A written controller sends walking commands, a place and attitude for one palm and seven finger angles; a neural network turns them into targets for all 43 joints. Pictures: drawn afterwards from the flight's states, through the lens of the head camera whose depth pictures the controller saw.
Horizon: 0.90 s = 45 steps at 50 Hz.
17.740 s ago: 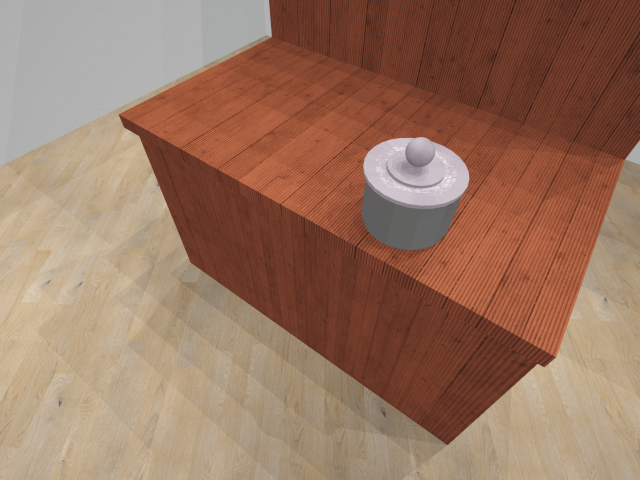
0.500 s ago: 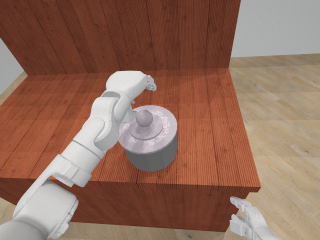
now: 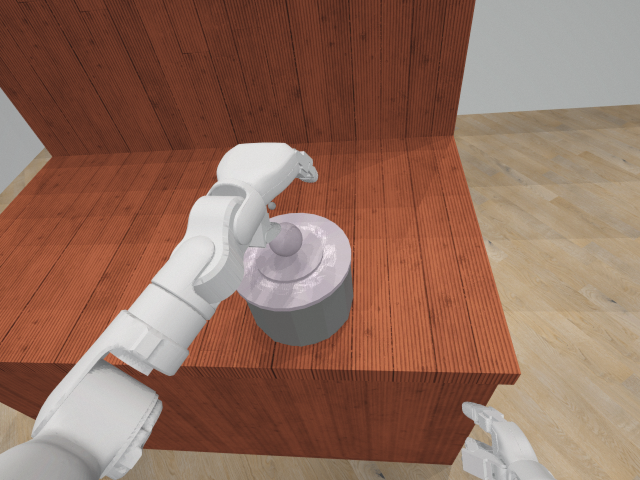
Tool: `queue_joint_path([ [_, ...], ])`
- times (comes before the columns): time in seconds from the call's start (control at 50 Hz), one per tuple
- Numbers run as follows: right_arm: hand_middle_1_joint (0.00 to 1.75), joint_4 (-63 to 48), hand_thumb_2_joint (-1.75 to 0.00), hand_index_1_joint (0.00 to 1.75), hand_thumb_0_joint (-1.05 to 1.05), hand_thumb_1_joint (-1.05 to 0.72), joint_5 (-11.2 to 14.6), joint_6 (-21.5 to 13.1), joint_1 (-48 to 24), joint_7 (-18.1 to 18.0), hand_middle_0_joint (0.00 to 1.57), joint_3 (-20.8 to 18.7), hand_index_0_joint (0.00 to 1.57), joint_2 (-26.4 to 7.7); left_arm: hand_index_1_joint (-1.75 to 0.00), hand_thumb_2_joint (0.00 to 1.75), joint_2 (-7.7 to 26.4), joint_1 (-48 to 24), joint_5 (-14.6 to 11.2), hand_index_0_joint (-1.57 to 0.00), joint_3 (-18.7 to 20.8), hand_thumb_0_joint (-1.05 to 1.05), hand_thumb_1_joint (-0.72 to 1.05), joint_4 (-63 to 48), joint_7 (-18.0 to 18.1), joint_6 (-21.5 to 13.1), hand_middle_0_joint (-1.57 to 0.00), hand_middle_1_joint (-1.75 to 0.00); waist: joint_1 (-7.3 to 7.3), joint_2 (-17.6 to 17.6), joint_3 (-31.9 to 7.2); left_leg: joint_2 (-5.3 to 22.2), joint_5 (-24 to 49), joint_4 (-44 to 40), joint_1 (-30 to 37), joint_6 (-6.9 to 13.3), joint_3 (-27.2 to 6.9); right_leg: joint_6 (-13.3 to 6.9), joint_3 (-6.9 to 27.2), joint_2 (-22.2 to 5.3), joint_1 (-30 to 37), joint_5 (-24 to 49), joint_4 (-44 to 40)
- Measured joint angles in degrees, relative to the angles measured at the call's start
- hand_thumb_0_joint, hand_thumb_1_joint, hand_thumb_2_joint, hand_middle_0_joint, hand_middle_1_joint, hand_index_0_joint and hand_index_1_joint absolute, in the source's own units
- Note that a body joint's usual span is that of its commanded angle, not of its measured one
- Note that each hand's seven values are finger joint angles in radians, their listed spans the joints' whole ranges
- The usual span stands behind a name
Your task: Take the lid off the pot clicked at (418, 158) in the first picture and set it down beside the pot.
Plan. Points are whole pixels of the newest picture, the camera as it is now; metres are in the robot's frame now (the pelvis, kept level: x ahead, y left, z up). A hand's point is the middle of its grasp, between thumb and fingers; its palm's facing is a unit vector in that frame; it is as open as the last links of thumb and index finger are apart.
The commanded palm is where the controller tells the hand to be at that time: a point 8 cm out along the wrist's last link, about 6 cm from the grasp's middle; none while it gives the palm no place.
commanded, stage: move the open hand above the knob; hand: left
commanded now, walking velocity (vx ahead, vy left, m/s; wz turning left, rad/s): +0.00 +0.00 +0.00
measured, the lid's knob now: (285, 239) +0.43 +0.08 +0.07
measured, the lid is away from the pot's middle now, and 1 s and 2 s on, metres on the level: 0.00 0.00 0.00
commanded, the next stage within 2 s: lower the open fingers around the knob in 0.10 s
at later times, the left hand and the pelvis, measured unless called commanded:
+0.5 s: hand (276, 221) +0.40 +0.07 +0.14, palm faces -0.15 -0.04 -0.99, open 10.3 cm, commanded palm +0.37 +0.09 +0.20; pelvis +0.00 -0.01 +0.00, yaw +0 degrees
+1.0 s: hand (278, 246) +0.39 +0.07 +0.10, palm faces -0.20 -0.05 -0.98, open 10.3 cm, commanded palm +0.36 +0.08 +0.16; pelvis +0.00 -0.01 +0.00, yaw +0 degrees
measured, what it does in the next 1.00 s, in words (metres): stands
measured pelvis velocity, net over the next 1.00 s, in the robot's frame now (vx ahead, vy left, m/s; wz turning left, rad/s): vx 0.00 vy -0.01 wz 0.00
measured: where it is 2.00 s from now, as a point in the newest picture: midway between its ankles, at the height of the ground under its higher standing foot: outside the picture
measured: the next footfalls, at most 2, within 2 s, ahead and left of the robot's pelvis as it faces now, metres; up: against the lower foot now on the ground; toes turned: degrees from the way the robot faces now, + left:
none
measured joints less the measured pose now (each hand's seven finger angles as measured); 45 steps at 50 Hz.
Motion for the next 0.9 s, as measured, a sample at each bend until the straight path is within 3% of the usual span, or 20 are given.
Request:
queue_joint_path([
  [0.26,0.30,0.0,-0.90,0.30,0.01,-0.91,0.3,0.1,-1.9,-0.2,0.20,0.1,0.19,-0.1,-0.09,1.49,0.6,0.7,-0.1,-0.84,-1.0,0.00,-0.34,-1.2,0.2,-0.1,-0.84,-0.09,0.62,0.0,0.2,0.3,0.0,0.2,-0.1,-0.5,-0.6,-0.5,-0.6,0.3,0.0,-0.2,0.2],
  [0.9,0.30,0.4,-0.90,0.30,0.01,-0.91,0.2,-0.4,-1.3,-0.5,0.20,-0.3,0.19,0.1,-0.08,1.49,-1.5,5.4,0.5,-0.84,-1.9,0.00,-0.33,1.6,2.1,-0.3,-0.83,-0.09,0.15,-0.2,0.4,0.5,-0.2,0.7,-0.4,-0.6,-0.5,-0.7,-0.5,0.5,-0.2,-0.2,0.4],
])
